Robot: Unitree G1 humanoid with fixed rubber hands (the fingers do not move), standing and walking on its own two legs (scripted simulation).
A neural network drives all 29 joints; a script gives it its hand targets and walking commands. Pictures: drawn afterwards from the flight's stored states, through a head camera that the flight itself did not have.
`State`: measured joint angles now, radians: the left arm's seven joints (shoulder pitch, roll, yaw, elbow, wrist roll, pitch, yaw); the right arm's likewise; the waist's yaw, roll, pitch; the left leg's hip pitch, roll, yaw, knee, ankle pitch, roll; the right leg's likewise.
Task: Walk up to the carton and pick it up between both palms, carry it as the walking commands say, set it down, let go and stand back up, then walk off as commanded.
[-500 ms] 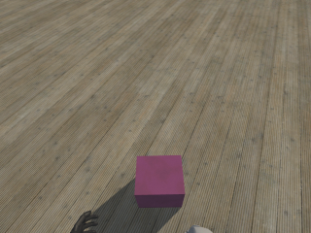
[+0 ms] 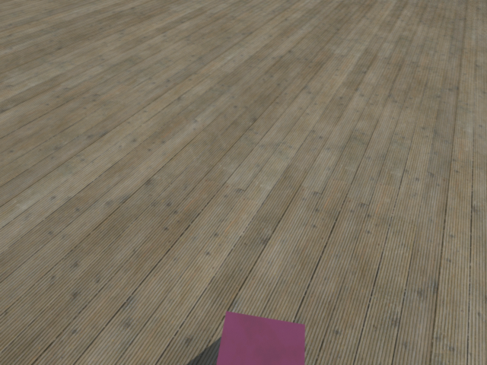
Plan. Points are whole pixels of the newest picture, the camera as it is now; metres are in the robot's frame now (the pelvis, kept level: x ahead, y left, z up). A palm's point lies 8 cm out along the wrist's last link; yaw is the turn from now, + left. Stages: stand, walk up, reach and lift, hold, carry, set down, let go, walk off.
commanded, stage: walk off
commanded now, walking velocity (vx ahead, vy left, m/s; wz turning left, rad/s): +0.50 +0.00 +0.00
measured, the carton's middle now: (258, 364) +0.26 -0.06 -0.64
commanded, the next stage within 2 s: stand in 1.38 s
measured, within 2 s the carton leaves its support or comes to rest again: rests again in 1.98 s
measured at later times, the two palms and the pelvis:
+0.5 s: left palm (145, 326) +0.23 +0.19 -0.13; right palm (383, 282) +0.31 -0.29 -0.12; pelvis +0.24 -0.04 +0.01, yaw +0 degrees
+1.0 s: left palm (175, 124) +0.76 +0.20 -0.06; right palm (339, 257) +0.36 -0.20 -0.10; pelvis +0.51 +0.00 +0.02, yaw -1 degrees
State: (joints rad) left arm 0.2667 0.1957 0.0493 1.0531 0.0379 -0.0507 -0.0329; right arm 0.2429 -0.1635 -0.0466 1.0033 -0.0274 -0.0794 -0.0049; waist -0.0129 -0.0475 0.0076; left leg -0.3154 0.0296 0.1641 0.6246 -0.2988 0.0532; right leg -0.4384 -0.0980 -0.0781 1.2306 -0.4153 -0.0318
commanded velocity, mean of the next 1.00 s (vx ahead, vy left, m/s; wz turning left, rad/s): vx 0.80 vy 0.00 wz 0.00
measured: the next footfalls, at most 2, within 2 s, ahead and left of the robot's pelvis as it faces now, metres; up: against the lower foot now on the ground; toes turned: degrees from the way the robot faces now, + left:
right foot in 0.12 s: +0.23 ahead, -0.17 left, +0.00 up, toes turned -10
left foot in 0.60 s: +0.45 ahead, +0.11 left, +0.00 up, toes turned +10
